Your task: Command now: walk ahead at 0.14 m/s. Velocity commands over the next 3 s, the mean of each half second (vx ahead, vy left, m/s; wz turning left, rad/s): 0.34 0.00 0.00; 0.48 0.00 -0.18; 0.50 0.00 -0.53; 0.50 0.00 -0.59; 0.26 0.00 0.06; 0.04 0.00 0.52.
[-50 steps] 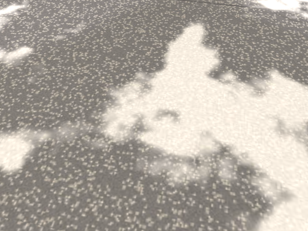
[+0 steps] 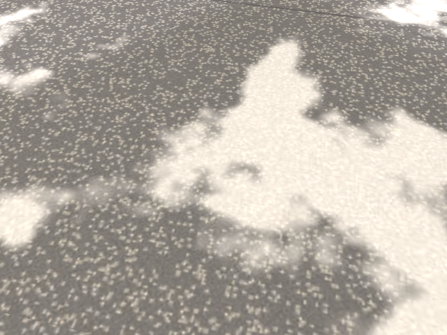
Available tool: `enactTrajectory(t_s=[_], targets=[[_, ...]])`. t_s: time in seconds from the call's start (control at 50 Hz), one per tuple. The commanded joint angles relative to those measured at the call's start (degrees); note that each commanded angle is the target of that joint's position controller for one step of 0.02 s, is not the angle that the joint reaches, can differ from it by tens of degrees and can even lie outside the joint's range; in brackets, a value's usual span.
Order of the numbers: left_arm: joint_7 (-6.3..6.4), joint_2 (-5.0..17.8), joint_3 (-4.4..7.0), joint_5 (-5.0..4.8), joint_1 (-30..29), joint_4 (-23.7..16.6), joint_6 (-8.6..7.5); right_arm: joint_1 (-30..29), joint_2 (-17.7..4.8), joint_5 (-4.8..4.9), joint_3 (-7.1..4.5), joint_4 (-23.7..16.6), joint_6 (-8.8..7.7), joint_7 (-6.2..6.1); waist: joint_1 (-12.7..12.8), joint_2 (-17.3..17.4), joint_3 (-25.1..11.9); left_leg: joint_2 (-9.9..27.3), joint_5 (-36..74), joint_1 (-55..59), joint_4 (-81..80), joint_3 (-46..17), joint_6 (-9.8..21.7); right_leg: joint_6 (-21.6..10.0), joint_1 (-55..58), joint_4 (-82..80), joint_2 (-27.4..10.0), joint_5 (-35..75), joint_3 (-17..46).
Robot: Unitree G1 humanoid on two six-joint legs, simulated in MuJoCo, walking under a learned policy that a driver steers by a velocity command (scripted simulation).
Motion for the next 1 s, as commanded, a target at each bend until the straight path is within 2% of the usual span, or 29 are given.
enactTrajectory(t_s=[0.02, 0.08, 0.14, 0.18, 0.2, 0.22, 0.24, 0.26, 0.3, 0.34, 0.36, 0.44, 0.52, 0.58, 0.6, 0.66, 0.68, 0.72, 0.74, 0.78, 0.8, 0.82, 0.86, 0.9, 0.92, 0.94, 0.96, 0.98, 1.0], targets=[[1.50, 9.33, 2.67, 1.82, -4.70, -3.54, -0.64, 9.48, -9.56, -1.95, -2.72, 1.22, -0.99, -2.10, -3.49, 5.54, 5.78, 11.61, -18.21, -5.76, -14.39, -14.68, 12.66, -3.11, -6.30, 0.51, -2.07, -19.19, 5.14], [2.22, 1.98, 0.85, 2.49, -7.06, -6.24, -0.67, 6.10, -5.78, -0.64, -1.32, 1.61, -2.32, -4.06, -3.46, 7.46, 6.56, 20.13, -5.59, 7.52, -18.40, -19.50, 14.81, -1.92, -16.57, 8.21, -3.67, -10.85, 3.50], [1.31, 3.18, 1.15, 1.77, -3.18, -6.03, -1.03, 1.14, -7.90, 0.18, -1.55, 1.05, -1.69, -4.09, -0.14, 4.80, 5.72, 13.94, 1.86, 1.18, -15.77, -9.55, 10.45, -2.84, -1.74, 1.90, -1.18, -7.75, -2.02], [0.57, 4.18, 1.72, 0.55, 5.03, -4.00, -2.16, 4.21, -9.16, -2.51, -1.63, 2.82, -1.17, -2.55, 2.76, 4.13, 2.83, 8.49, 14.48, -9.64, -5.15, -4.14, 9.19, -2.91, 15.58, 1.60, 1.72, -0.87, -2.76], [1.02, 6.26, 2.29, 1.09, 15.14, -1.91, -2.60, 6.14, -6.67, -3.87, -0.95, 3.28, -1.65, -1.30, 5.74, -1.84, -1.81, 2.63, 17.49, -20.50, 9.30, 0.48, 5.48, -7.50, 28.61, 2.75, -2.23, 0.19, 6.52], [1.43, 8.53, 2.25, 2.31, 31.30, 1.16, -2.65, 7.07, -2.89, -4.77, 0.19, 2.83, -2.54, -0.08, 10.97, -11.04, -10.23, -3.84, -2.25, -32.16, 28.35, -0.04, 1.60, -16.57, 44.37, -5.88, -15.08, 0.80, 29.73], [1.21, 8.92, 1.90, 4.72, 40.84, 3.49, -3.36, -0.36, -1.51, -2.84, 0.14, 0.93, -3.83, 0.51, 15.06, -9.05, -4.10, -5.29, -14.30, -44.29, 46.28, -9.09, 3.21, -19.27, 43.81, -13.96, -22.22, 0.81, 42.38], [1.34, 8.84, 1.79, 4.65, 35.38, 3.13, -4.51, -3.14, -0.54, -1.31, 0.31, -0.10, -5.28, -0.14, 11.41, -5.19, 3.96, -1.27, -7.06, -50.05, 51.42, -13.27, 5.79, -17.07, 35.85, -15.50, -23.90, -5.09, 37.60], [1.24, 0.09, -1.41, 3.64, 22.35, -0.26, -3.98, -2.33, -2.67, -3.14, -0.43, 1.21, -5.34, -1.93, 3.90, -0.08, 4.71, 3.47, 1.75, -41.95, 48.18, -9.71, 8.57, -14.26, 21.85, -18.40, -19.78, -8.16, 26.37], [2.09, -4.11, -3.31, 3.60, 16.86, -2.30, -3.20, 0.32, 2.19, -3.95, 0.74, 2.13, -3.24, -2.21, -0.84, -0.24, 6.34, 7.01, 8.43, -34.40, 40.97, -9.30, 7.78, -11.21, 11.53, -22.94, -16.92, -1.96, 18.66], [2.53, -3.97, -3.45, 3.12, 17.18, -2.45, -3.44, -0.39, 1.82, -3.62, 0.65, 1.80, -2.46, -1.90, -1.19, -0.96, 6.25, 6.94, 10.30, -33.19, 37.68, -7.47, 6.68, -10.61, 9.83, -24.30, -15.22, 0.49, 15.21], [0.86, -1.05, -3.29, 3.89, 23.52, -0.65, -4.52, -10.75, 3.03, -2.74, 1.69, -2.30, -1.14, -0.88, 1.12, -2.53, 4.74, 4.78, 21.61, -27.21, 18.02, -0.47, 2.40, -11.28, 3.13, -24.67, -10.33, 10.94, 5.74], [-1.50, -0.92, -3.16, 4.83, 29.79, 0.37, -3.96, -10.37, 1.42, -2.89, 0.79, -2.87, -0.58, -0.95, 0.11, -3.46, 4.03, 3.77, 27.55, -27.71, 17.27, -2.47, 1.69, -12.01, 9.09, -20.16, -14.04, 19.78, 6.01], [-0.41, -1.56, -2.84, 4.18, 32.96, 0.50, -3.23, -14.12, 0.20, -2.57, -0.25, -4.03, -0.94, -1.57, 1.29, -3.64, 4.29, 3.27, 18.82, -33.69, 14.23, -1.82, 2.88, -10.70, 21.27, -16.19, -16.62, 22.78, 7.46], [0.39, -1.82, -2.65, 5.10, 36.64, 3.14, -3.19, -16.86, 1.97, -1.49, 0.36, -4.54, -0.87, -1.76, 2.45, -2.69, 5.98, 6.73, 25.55, -42.48, 8.53, -8.23, 2.27, -8.81, 31.37, -13.10, -17.24, 19.78, 8.38], [2.14, -2.12, -1.70, 3.23, 44.51, 4.66, -1.79, -24.30, 4.75, -1.78, 1.06, -5.53, -1.46, -1.81, 7.71, -2.51, 5.92, 3.72, 24.35, -43.28, 0.26, -1.08, 1.78, -8.49, 37.62, -9.14, -16.69, 20.00, 8.29], [2.08, -4.31, -2.09, 4.08, 52.48, 5.69, -2.20, -27.02, 1.21, -1.09, -0.43, -7.20, -2.30, -2.36, 10.06, -0.36, -0.31, 0.52, 20.54, -34.90, 3.39, 4.76, 2.54, -7.70, 36.54, -4.43, -12.45, 31.71, 6.18], [0.90, -2.09, -1.84, 4.91, 46.07, 4.28, -2.16, -22.22, 2.05, -0.67, -1.14, -6.03, -2.96, -2.37, 3.00, -4.05, -3.25, -1.47, 22.15, -10.38, 4.12, 4.41, 3.28, -4.00, 17.94, 2.29, -8.41, 38.67, 3.96], [-0.40, -1.84, -2.09, 4.48, 40.52, 2.89, -1.84, -9.77, 2.56, -0.30, -1.27, -2.09, -2.76, -2.70, -3.36, -3.13, -9.16, 1.21, 25.79, 11.69, 6.09, -0.72, 5.65, -2.94, 2.22, 11.69, -8.39, 36.84, 5.07], [-3.03, -2.77, -2.24, 3.59, 29.97, -0.77, -1.48, 18.24, -1.29, -2.74, -1.86, 6.29, -1.89, -4.75, -13.77, 5.56, -16.29, 15.17, 17.63, 32.54, -1.10, -20.68, 13.85, -1.34, -19.89, 48.62, -2.18, -13.94, 5.15], [-2.98, -1.97, -1.54, 2.84, 23.52, -4.51, -2.73, 16.39, -2.18, -3.58, -2.12, 6.16, -2.87, -5.91, -13.42, 3.54, -9.60, 16.79, 19.35, 24.88, -3.00, -18.74, 13.10, -3.21, -25.11, 51.28, -4.35, -15.79, 10.50], [-2.15, -2.45, -1.15, 3.33, 19.14, -6.58, -3.19, 9.98, 0.00, -3.38, -1.48, 5.50, -3.70, -6.44, -10.80, 5.40, -2.87, 16.32, 18.40, 15.89, -6.51, -15.99, 11.58, -4.13, -26.23, 47.87, -6.64, -12.71, 11.94], [-0.63, -5.42, -0.96, 4.40, 21.59, -5.93, -2.12, 0.87, 7.65, -2.20, 0.97, 2.73, -3.58, -6.04, -5.20, 1.33, 0.08, 15.50, 22.24, 5.87, -10.55, -10.64, 10.62, -4.29, -21.93, 41.12, -8.95, -7.23, 12.72], [0.24, -9.08, -0.93, 4.91, 21.82, -6.94, -0.94, -2.07, 8.15, -1.80, 1.15, 0.69, -3.90, -5.75, -1.45, 0.68, 2.97, 13.01, 17.66, -1.91, -15.82, -4.49, 9.90, -3.21, -17.88, 30.83, -8.58, -5.18, 9.62], [2.57, -6.54, 0.37, -7.71, 19.31, -8.58, -0.71, -11.12, -1.65, 5.88, -2.00, 1.79, -5.17, -4.69, 2.05, 6.24, 4.62, 11.04, 22.90, -8.16, -16.18, -0.47, 7.08, -1.97, -15.06, 28.49, -5.89, 0.05, 2.92], [3.35, -4.91, 0.72, -7.53, 18.17, -8.66, -1.24, -12.09, 0.58, 6.65, -1.38, 1.35, -6.42, -4.66, 2.51, 3.07, 4.72, 8.62, 19.92, -11.53, -14.40, 3.38, 4.65, -1.63, -12.14, 21.58, -6.22, 9.87, 3.87], [3.17, -6.22, 0.40, -4.76, 18.86, -8.12, -1.85, -12.40, 1.72, 6.75, -1.35, 2.45, -7.10, -5.00, 3.53, 1.41, 5.06, 4.42, 16.46, -19.90, -11.90, 8.92, 3.03, -0.38, -2.78, 9.99, -3.46, 20.42, 0.56], [2.37, -7.11, 0.42, -2.43, 20.41, -6.84, -2.21, -8.77, 0.61, 6.59, -1.87, 3.99, -7.22, -5.21, 2.77, 1.11, 1.48, 4.25, 13.70, -21.96, -9.87, 9.64, 3.81, 0.82, 5.96, 6.64, -1.31, 31.62, -1.37], [1.33, -7.75, 0.38, -2.28, 21.66, -6.43, -1.90, -9.41, -0.54, 6.03, -2.13, 4.39, -7.15, -5.56, 4.04, 3.66, -0.71, 5.84, 11.37, -22.25, -7.72, 9.20, 4.38, 1.07, 9.49, 7.52, -2.35, 35.26, -0.03]])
